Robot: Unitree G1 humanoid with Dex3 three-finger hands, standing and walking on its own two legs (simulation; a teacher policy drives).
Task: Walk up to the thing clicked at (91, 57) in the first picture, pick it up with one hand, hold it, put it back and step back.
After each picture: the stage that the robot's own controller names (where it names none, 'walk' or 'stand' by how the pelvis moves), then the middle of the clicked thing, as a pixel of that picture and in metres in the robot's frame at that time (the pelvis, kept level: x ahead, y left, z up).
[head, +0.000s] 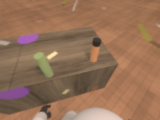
stand; (95, 51) +0.61 -0.01 -0.02
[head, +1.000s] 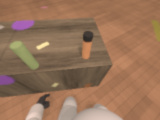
walk; (86, 46) +0.55 +0.06 +0.02
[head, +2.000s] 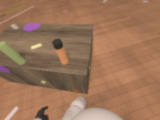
walk; (61, 53) +0.49 +0.29 +0.00
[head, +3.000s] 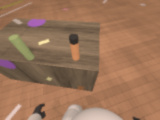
stand; (74, 48) +0.55 +0.15 +0.00
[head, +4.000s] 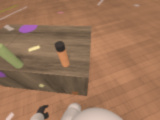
stand; (63, 55) +0.47 +0.26 -0.01
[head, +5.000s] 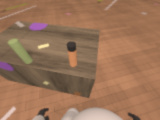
stand; (72, 55) +0.50 +0.19 -0.02
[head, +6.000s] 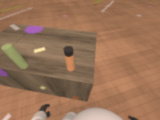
stand; (69, 59) +0.46 +0.20 -0.02
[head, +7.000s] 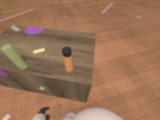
stand; (68, 60) +0.46 +0.21 -0.02
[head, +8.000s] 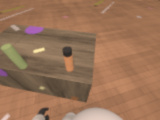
stand; (68, 60) +0.46 +0.20 -0.02
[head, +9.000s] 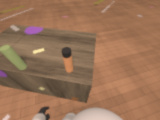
stand; (68, 61) +0.45 +0.21 -0.02
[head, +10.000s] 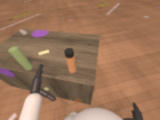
rise first; (70, 61) +0.46 +0.21 -0.02
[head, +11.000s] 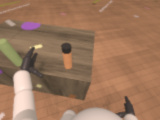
go down; (67, 57) +0.48 +0.19 -0.01
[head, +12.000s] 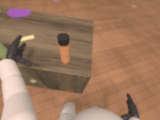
go down; (64, 50) +0.48 +0.19 +0.04
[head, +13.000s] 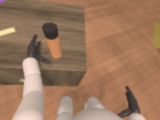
close in; (53, 43) +0.48 +0.21 +0.06
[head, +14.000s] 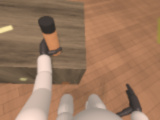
close; (51, 39) +0.49 +0.21 +0.08
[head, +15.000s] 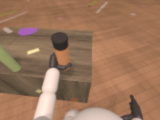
lift; (62, 55) +0.35 +0.17 +0.19
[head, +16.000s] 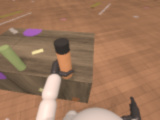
hold; (64, 61) +0.32 +0.17 +0.16
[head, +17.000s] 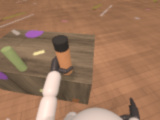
hold; (64, 58) +0.33 +0.17 +0.18
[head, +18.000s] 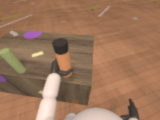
hold; (64, 60) +0.32 +0.17 +0.17
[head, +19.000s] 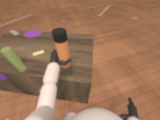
crouch; (63, 50) +0.38 +0.18 +0.19
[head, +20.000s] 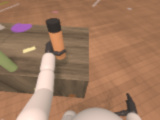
lower; (57, 41) +0.46 +0.21 +0.17
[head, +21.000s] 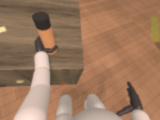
lower; (47, 37) +0.51 +0.21 +0.09
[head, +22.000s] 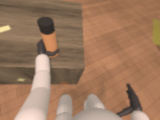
lower; (50, 41) +0.49 +0.21 +0.08
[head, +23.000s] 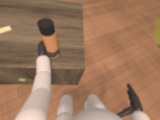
lower; (50, 42) +0.48 +0.21 +0.08
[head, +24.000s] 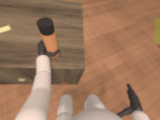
lower; (50, 41) +0.48 +0.21 +0.08
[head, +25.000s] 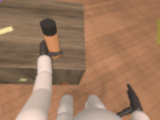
open; (52, 42) +0.48 +0.20 +0.08
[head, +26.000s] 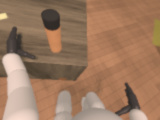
rise; (54, 35) +0.49 +0.20 +0.09
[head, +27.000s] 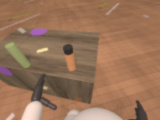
sink last; (70, 59) +0.46 +0.21 +0.03
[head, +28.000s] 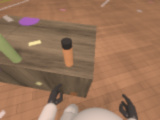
stand; (68, 54) +0.46 +0.20 +0.04
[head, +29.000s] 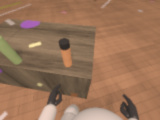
stand; (66, 54) +0.47 +0.21 +0.04
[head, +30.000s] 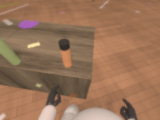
stand; (66, 54) +0.46 +0.21 +0.04
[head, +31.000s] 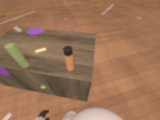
stand; (69, 59) +0.48 +0.21 -0.02
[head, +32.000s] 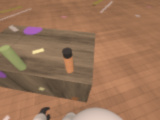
stand; (68, 61) +0.45 +0.20 -0.02
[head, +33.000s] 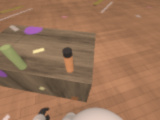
stand; (68, 61) +0.45 +0.20 -0.02
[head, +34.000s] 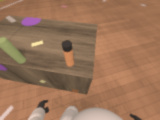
walk; (68, 55) +0.47 +0.20 -0.02
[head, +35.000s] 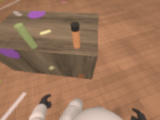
walk; (76, 36) +0.67 +0.19 -0.01
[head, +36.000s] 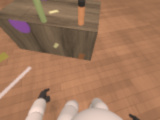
walk; (81, 13) +1.00 +0.18 +0.01
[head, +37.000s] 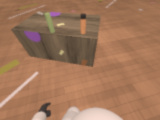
stand; (83, 24) +1.08 +0.19 +0.00
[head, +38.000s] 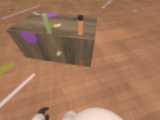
stand; (80, 25) +1.08 +0.19 -0.02
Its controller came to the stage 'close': yes
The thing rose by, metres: 0.20
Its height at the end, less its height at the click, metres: +0.00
